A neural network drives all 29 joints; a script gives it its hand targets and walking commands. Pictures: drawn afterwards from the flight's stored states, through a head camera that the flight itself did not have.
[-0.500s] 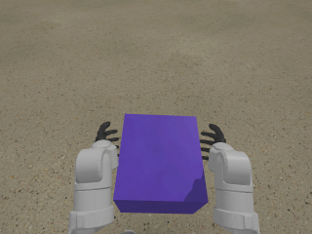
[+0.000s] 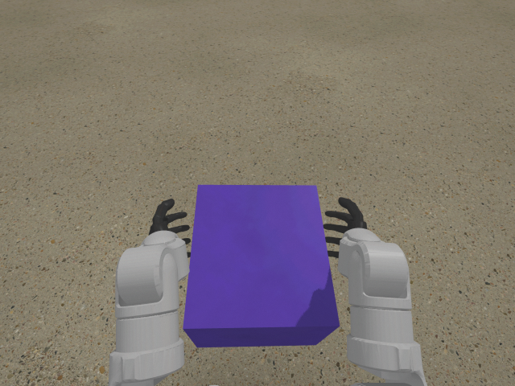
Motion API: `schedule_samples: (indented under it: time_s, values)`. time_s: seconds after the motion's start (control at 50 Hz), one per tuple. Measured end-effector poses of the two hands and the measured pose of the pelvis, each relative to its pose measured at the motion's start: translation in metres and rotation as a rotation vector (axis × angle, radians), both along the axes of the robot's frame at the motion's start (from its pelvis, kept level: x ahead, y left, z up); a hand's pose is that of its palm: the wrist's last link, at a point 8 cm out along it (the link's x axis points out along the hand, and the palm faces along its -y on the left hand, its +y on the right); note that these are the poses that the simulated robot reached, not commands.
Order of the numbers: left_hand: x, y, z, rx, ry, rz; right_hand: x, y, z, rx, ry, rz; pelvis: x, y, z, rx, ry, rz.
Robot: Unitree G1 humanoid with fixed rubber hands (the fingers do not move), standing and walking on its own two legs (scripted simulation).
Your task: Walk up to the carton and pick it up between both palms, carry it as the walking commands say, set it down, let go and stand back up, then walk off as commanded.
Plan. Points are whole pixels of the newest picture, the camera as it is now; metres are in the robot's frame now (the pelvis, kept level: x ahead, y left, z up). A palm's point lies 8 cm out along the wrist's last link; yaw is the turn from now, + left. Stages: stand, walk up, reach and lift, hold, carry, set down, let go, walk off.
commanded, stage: carry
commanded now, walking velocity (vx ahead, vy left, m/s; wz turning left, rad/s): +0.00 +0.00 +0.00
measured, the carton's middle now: (257, 265) +0.32 +0.03 -0.01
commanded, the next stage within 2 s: none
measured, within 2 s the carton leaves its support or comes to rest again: neither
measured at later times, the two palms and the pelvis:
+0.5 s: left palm (120, 375) +0.12 +0.17 +0.10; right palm (374, 357) +0.16 -0.11 +0.09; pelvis -0.14 -0.01 +0.00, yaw +5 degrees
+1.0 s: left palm out of the picture +0.07 +0.13 +0.10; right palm out of the picture +0.08 -0.15 +0.10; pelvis -0.21 -0.02 +0.01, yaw +3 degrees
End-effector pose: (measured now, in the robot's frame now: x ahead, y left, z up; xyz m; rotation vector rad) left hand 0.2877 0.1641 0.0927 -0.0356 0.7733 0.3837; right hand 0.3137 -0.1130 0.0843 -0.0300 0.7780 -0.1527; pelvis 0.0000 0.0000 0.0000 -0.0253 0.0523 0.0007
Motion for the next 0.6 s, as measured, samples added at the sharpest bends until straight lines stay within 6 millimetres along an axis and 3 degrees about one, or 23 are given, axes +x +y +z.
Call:
schedule_samples:
  time_s: [0.16,0.28,0.44,0.6]
  values:
    - [-0.045,-0.031,0.008,0.018,0.025,-0.129,-0.079,-0.032,0.006,0.002,0.023,-0.115,-0.055,0.001,0.008,0.049,0.004,0.012]
    - [-0.081,-0.024,0.004,-0.005,-0.001,-0.170,-0.121,-0.025,0.014,-0.033,-0.002,-0.146,-0.093,0.011,0.005,0.043,-0.010,0.022]
    - [-0.144,0.000,0.004,-0.002,0.017,-0.041,-0.148,0.000,0.012,-0.025,0.014,-0.021,-0.132,0.003,0.003,0.037,-0.039,0.057]
    - [-0.184,-0.001,0.003,0.006,0.037,0.037,-0.175,0.000,0.000,-0.014,0.033,0.054,-0.163,-0.010,0.002,0.072,-0.035,0.074]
